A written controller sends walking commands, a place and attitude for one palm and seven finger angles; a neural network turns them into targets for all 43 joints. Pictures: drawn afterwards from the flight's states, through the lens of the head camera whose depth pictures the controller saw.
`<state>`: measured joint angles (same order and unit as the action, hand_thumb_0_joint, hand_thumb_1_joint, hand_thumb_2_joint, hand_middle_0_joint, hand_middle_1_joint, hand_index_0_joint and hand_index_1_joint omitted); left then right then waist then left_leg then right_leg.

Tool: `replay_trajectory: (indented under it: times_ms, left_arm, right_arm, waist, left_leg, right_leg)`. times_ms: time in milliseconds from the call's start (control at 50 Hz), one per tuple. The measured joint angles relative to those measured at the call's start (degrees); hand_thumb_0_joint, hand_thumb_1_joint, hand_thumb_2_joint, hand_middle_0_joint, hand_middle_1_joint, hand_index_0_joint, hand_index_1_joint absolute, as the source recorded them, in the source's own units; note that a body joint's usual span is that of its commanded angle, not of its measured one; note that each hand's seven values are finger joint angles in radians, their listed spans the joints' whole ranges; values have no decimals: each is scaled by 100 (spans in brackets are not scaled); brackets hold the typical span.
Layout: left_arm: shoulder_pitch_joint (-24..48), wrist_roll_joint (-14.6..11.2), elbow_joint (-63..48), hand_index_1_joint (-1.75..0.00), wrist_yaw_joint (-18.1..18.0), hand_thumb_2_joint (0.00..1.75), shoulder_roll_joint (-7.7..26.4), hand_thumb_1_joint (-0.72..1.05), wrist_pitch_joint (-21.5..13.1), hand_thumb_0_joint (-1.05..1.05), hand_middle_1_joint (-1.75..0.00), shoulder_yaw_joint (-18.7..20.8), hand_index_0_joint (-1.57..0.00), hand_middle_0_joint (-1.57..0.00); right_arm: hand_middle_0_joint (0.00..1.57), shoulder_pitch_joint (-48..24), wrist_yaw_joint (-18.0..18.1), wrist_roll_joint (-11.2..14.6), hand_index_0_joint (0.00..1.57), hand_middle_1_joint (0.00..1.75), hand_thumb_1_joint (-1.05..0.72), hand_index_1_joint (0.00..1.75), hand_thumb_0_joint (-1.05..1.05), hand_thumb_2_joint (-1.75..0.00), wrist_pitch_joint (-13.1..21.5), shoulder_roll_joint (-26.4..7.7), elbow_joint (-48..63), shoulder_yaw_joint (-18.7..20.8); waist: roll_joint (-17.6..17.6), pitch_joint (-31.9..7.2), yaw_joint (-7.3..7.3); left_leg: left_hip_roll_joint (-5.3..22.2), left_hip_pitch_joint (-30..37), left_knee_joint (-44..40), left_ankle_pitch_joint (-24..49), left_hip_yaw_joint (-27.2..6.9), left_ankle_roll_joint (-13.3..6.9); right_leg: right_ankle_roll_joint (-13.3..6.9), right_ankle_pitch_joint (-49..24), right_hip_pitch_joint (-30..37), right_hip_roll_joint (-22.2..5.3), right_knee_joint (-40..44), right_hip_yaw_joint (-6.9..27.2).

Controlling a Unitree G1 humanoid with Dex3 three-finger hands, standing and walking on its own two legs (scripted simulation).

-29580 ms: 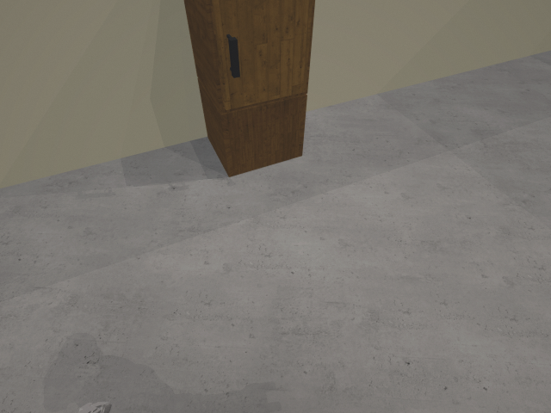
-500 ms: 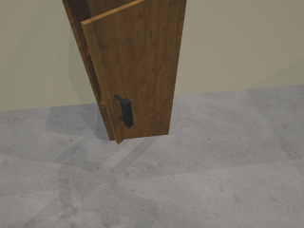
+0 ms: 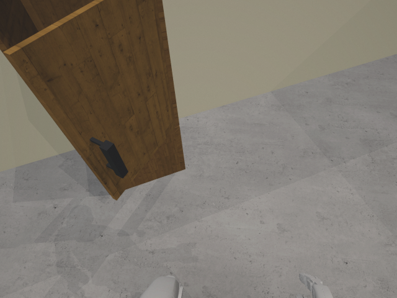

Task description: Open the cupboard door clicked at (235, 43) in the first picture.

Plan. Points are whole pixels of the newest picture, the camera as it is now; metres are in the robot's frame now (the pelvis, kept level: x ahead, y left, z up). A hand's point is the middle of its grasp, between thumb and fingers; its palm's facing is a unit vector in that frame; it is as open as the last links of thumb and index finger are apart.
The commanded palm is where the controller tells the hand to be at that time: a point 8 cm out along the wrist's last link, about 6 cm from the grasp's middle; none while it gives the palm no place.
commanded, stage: walk to a spot facing it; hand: left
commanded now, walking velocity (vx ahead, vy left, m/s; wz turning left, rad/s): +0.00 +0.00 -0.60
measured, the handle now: (108, 157) +0.45 +0.32 -0.10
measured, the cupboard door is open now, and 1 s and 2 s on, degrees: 40 40 40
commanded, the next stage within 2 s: none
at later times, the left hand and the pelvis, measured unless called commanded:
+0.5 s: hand (132, 254) +0.21 +0.20 -0.16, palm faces -0.30 -0.92 -0.25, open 7.4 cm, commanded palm none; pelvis +0.03 +0.03 +0.00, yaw -17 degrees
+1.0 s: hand (171, 244) +0.25 +0.11 -0.17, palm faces -0.56 -0.81 -0.18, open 7.4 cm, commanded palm none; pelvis +0.06 +0.01 +0.00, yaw -36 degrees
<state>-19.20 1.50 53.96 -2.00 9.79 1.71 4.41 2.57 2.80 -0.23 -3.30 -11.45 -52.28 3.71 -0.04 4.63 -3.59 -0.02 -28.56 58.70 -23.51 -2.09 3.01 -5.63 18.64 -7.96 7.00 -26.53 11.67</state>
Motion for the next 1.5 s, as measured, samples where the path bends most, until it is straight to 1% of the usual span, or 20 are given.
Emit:
replay_trajectory:
  times_ms: [100,160,260,320,420,520,560,600,660,740,860,920,980,1100,1160,1200,1260,1380,1440,1500]
  left_arm:
    - [-29,30,-74,-30,8,89,102,91,25,1,-30,28,-20,-21]
    - [-61,-5,-92,-30,22,89,200,91,61,1,-30,49,-20,-21]
    - [275,-14,-120,-30,128,89,476,91,116,1,-30,99,-20,-21]
    - [574,-14,-240,-30,226,89,589,91,149,1,-30,115,-20,-20]
    - [1016,-24,-416,-30,349,89,650,92,194,1,-30,87,-20,-20]
    - [1382,-33,-527,-30,403,90,629,92,175,1,-30,12,-20,-20]
    - [1402,-26,-633,-30,408,90,677,92,79,1,-30,-44,-20,-20]
    - [1466,-33,-620,-30,324,89,588,91,-25,1,-30,-80,-20,-20]
    - [1426,-29,-601,-30,215,89,442,91,11,0,-30,-144,-20,-20]
    - [1295,-8,-513,-30,175,89,326,91,84,1,-30,-188,-20,-20]
    - [1068,-51,-454,-30,235,89,212,91,188,1,-30,-188,-20,-21]
    - [1056,-44,-381,-30,293,89,297,91,246,1,-30,-112,-20,-21]
    - [1046,-38,-336,-30,362,89,337,91,244,1,-30,-39,-20,-21]
    - [899,-17,-318,-30,491,89,293,91,175,1,-30,-21,-20,-20]
    - [789,6,-341,-30,501,89,354,91,-5,1,-30,-25,-20,-20]
    - [789,-22,-264,-30,414,89,275,91,-124,1,-30,-34,-20,-20]
    - [569,-16,-184,-30,303,89,185,91,-212,1,-30,-53,-20,-20]
    - [127,14,166,-30,340,89,207,91,-217,1,-30,-60,-20,-21]
    - [-53,-5,283,-30,372,89,210,91,-153,1,-30,-39,-20,-21]
    - [42,-12,408,-30,390,89,280,91,-32,1,-30,2,-20,-21]
  right_arm:
    - [20,-133,-27,40,19,30,-90,30,0,-90,74,76,207,-53]
    - [20,-82,-35,47,20,30,-90,30,0,-90,179,98,349,-113]
    - [20,229,-3,-89,20,30,-90,30,0,-90,332,105,453,-272]
    - [21,524,-5,-126,20,30,-90,30,0,-90,341,88,381,-312]
    - [21,1026,-28,-136,20,30,-90,30,0,-90,304,-43,150,-263]
    - [21,1447,-73,-146,20,30,-90,30,0,-90,235,-268,-51,-152]
    - [21,1650,-104,-109,20,30,-90,30,0,-90,190,-337,-82,-110]
    - [20,1574,-96,-67,20,30,-90,30,0,-90,62,-473,-169,-57]
    - [20,1357,-70,-49,20,30,-90,30,0,-90,-35,-527,-226,-4]
    - [20,1169,-92,-29,19,30,-91,30,0,-90,24,-371,-75,-28]
    - [20,1115,-107,-33,19,30,-90,30,0,-90,247,-143,193,-145]
    - [20,1113,-97,-125,20,30,-90,30,0,-90,337,44,180,-232]
    - [21,1202,-97,-167,20,30,-90,30,0,-90,351,149,157,-285]
    - [21,1368,-158,-183,20,30,-90,30,0,-90,365,65,44,-235]
    - [21,1516,-209,-126,20,30,-90,30,0,-90,329,-39,0,-161]
    - [21,1430,-222,-98,20,30,-90,30,0,-90,185,-182,-144,-95]
    - [21,1242,-261,-107,20,30,-90,30,0,-90,112,-307,-261,-15]
    - [20,870,-330,-90,19,30,-90,30,1,-90,342,-250,49,23]
    - [20,836,-312,-92,19,30,-90,30,0,-90,552,-244,214,-40]
    - [20,894,-230,-184,20,30,-90,30,0,-90,736,-130,224,-128]
  waist:
    - [166,19,-93]
    - [221,-44,-38]
    - [313,33,-24]
    - [245,141,44]
    - [80,222,245]
    - [-82,247,493]
    - [-10,145,554]
    - [-131,208,575]
    - [-179,269,623]
    - [6,199,612]
    - [63,-48,526]
    - [193,-42,470]
    - [160,-34,402]
    - [-132,-147,394]
    - [-117,-251,396]
    - [-239,-174,367]
    - [-233,-155,311]
    - [117,-149,247]
    - [144,-202,233]
    - [227,-215,287]
  left_leg:
    - [-113,265,-880,-29,-16,-58]
    - [-117,753,-2192,682,-32,-157]
    - [96,979,-2375,457,285,-389]
    - [272,1196,-2671,597,409,-346]
    - [522,1459,-2950,660,682,-286]
    - [729,1506,-2683,424,966,-132]
    - [745,1330,-2193,186,1101,-49]
    - [724,916,-1071,-592,827,-12]
    - [540,388,168,-624,486,17]
    - [377,270,-138,-304,451,72]
    - [252,941,-2374,462,380,-134]
    - [331,967,-2268,456,578,-311]
    - [484,1219,-2578,550,724,-260]
    - [845,1546,-2793,472,1105,-85]
    - [945,1346,-1990,-158,1248,4]
    - [840,909,-801,-730,817,-12]
    - [620,325,87,-433,526,-6]
    - [392,204,-1418,350,571,17]
    - [324,666,-2532,597,601,-40]
    - [404,700,-2192,752,806,-352]
  right_leg:
    - [83,97,-9,70,-91,326]
    - [185,302,-129,177,-402,479]
    - [698,1285,-1394,-196,-3257,-542]
    - [834,1076,-1849,-555,-3809,-971]
    - [861,673,-1981,-896,-2997,-1293]
    - [695,395,-1489,-871,-1656,-1506]
    - [507,-383,-1053,-910,-772,-1462]
    - [463,-137,-1162,-803,-1002,-1351]
    - [500,-48,-1112,-672,-955,-1154]
    - [509,-268,-985,-597,-622,-834]
    - [615,-147,-1198,-357,-860,-495]
    - [678,858,-1723,-404,-2349,-724]
    - [771,926,-1971,-597,-3223,-1141]
    - [709,798,-1389,-846,-1720,-1663]
    - [447,189,-912,-857,-591,-1633]
    - [406,-3,-959,-767,-876,-1597]
    - [429,46,-682,-691,-605,-1453]
    - [527,-1,-190,-718,-50,-956]
    - [554,387,-184,-645,-439,-735]
    - [426,990,-960,-605,-2584,-838]
